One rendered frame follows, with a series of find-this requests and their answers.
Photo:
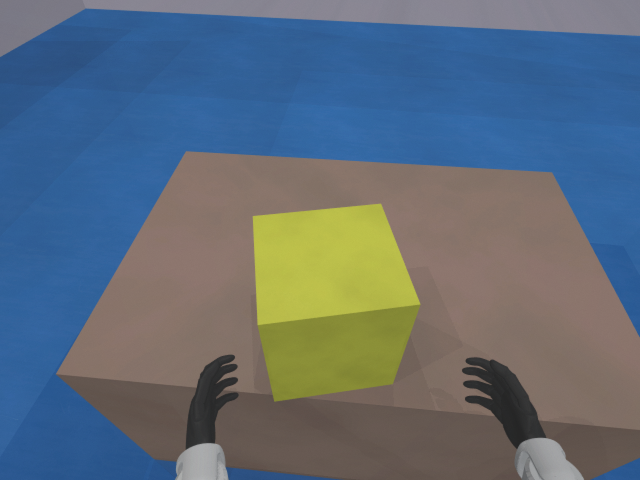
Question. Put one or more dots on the right robot forearm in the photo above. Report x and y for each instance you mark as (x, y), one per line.
(544, 459)

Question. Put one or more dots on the right robot hand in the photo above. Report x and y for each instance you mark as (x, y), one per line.
(510, 404)

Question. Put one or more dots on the pedestal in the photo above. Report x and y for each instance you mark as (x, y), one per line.
(502, 270)

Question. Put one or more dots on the left robot forearm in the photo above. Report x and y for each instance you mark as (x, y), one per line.
(202, 462)

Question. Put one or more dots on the carton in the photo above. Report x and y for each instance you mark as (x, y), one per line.
(335, 302)

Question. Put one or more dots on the left robot hand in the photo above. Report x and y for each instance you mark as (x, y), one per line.
(204, 405)

